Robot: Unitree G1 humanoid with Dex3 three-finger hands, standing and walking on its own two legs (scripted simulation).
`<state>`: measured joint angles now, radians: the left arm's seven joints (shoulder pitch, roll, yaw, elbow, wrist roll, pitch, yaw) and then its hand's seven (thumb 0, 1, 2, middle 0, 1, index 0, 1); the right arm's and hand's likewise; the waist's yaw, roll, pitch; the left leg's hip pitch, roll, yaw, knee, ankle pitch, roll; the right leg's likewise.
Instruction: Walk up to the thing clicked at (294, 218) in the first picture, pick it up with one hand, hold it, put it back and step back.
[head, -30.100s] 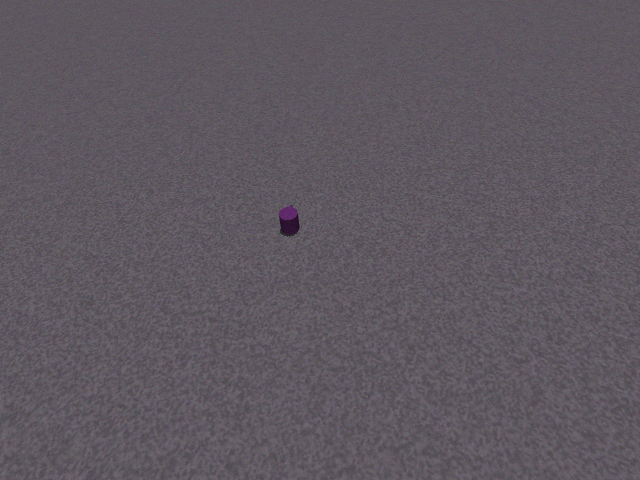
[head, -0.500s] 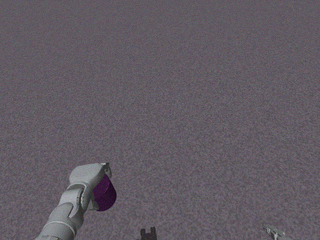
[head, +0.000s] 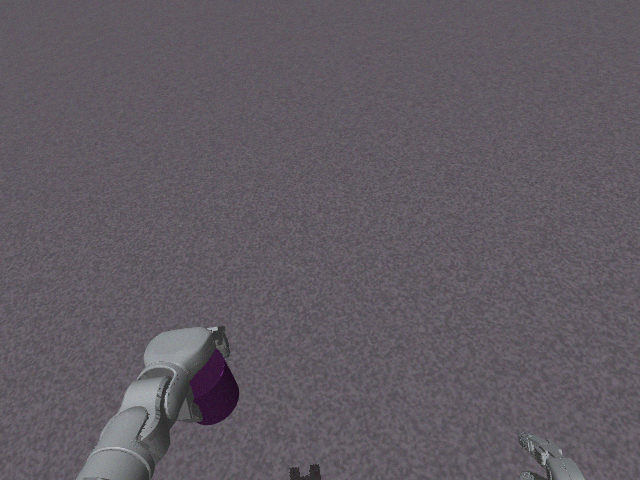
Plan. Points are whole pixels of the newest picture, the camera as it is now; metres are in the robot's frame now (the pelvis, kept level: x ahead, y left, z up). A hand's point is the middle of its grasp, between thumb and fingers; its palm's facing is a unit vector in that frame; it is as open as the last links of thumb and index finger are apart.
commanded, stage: hold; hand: left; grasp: from above
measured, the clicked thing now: (194, 384) +0.30 +0.23 -0.09
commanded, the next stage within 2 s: crouch in 0.74 s
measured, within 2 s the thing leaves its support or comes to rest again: neither
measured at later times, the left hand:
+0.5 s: hand (188, 380) +0.28 +0.22 -0.04, palm faces -0.48 -0.06 -0.87, open 10.9 cm
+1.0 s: hand (189, 374) +0.29 +0.22 -0.04, palm faces -0.48 -0.06 -0.88, open 10.9 cm
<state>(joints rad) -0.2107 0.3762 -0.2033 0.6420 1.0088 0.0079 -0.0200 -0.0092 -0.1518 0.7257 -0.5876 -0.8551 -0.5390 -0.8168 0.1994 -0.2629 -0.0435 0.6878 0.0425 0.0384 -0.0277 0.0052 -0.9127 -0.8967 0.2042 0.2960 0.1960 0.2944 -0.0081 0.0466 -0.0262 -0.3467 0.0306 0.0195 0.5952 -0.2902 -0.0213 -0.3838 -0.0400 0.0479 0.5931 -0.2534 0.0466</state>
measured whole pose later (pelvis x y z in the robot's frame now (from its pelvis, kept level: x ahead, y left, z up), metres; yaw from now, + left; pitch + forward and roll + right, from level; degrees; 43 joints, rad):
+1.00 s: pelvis +0.01 +0.00 +0.01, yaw +0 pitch +2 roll +0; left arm -0.22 0.38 -0.20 0.65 1.01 0.00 -0.03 -0.01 -0.15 0.74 -0.56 -0.88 -0.51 -0.84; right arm 0.19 -0.25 -0.04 0.69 0.05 0.06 -0.04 0.01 -0.91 -0.90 0.20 0.30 0.20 0.29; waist 0.00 0.04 -0.01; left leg -0.29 0.03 0.02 0.52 -0.27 -0.02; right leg -0.32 -0.04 0.05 0.52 -0.23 0.05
